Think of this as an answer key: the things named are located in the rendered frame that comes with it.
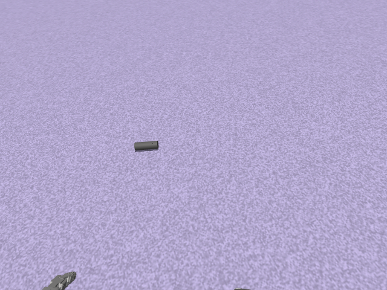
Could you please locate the can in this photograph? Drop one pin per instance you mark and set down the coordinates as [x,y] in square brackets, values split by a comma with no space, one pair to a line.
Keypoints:
[146,145]

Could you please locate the left robot hand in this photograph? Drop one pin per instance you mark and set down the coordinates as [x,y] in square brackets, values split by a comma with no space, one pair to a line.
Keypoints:
[60,282]

